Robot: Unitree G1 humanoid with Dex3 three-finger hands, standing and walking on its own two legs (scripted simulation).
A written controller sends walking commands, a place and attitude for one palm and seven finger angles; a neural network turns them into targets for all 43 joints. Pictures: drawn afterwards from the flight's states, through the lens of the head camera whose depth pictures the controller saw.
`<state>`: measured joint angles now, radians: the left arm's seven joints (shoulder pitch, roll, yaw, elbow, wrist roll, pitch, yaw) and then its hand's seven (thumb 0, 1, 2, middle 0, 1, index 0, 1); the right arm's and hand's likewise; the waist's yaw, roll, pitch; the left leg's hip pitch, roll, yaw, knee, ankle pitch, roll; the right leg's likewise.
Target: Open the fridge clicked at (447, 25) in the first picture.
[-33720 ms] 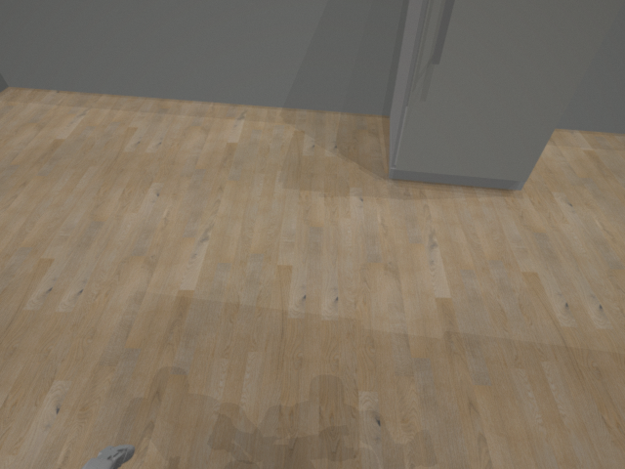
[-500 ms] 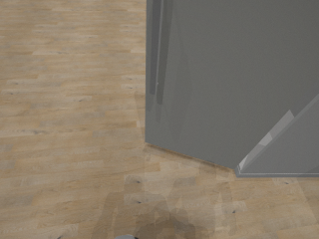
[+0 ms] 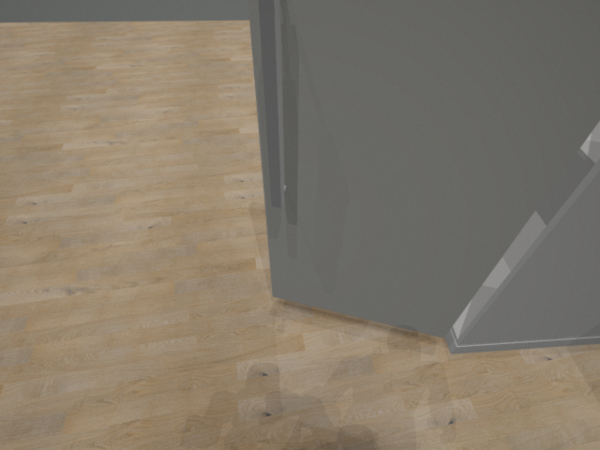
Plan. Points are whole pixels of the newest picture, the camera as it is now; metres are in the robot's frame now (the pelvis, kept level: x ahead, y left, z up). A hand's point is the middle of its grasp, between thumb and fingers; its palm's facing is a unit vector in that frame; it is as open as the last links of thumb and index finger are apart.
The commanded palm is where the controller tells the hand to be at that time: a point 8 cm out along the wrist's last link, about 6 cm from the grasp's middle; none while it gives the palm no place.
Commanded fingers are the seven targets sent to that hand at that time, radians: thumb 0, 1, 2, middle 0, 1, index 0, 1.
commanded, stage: let the arm hang, fingers relaxed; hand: left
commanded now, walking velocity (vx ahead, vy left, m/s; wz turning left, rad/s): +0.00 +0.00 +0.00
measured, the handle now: (277, 112) +0.69 +0.08 +0.09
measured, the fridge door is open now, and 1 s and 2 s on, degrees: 71 71 71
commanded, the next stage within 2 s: look to check the result in 0.12 s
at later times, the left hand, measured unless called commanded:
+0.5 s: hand out of the picture +0.07 +0.23 -0.16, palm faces -0.03 -0.95 -0.31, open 7.3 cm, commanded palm none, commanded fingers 0.00 0.90 0.90 -0.20 -0.30 -0.20 -0.30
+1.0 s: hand out of the picture +0.09 +0.23 -0.16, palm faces -0.05 -0.95 -0.30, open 7.3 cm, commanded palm none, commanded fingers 0.00 0.90 0.90 -0.20 -0.30 -0.20 -0.30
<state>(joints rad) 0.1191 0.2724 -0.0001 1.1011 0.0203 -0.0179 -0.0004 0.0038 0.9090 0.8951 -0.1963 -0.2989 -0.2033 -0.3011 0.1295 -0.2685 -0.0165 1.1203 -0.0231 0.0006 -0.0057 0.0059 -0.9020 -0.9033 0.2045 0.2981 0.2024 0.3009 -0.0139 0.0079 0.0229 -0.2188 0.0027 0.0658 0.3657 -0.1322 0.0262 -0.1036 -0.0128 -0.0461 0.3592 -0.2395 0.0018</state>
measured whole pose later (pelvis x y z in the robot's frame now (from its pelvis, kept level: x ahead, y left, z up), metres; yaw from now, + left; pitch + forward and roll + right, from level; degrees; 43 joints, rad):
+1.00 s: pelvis +0.02 -0.01 +0.00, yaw +0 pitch -1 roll +0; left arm 0.11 0.31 0.00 1.13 0.02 -0.02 0.00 0.00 0.91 0.89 -0.20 -0.30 -0.21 -0.30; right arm 0.09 -0.31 -0.01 1.14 -0.02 0.00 -0.01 0.01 -0.90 -0.90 0.21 0.30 0.20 0.30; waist -0.01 -0.01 0.05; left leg -0.16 0.01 0.07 0.31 -0.14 0.02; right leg -0.03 -0.01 -0.04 0.28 -0.23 0.00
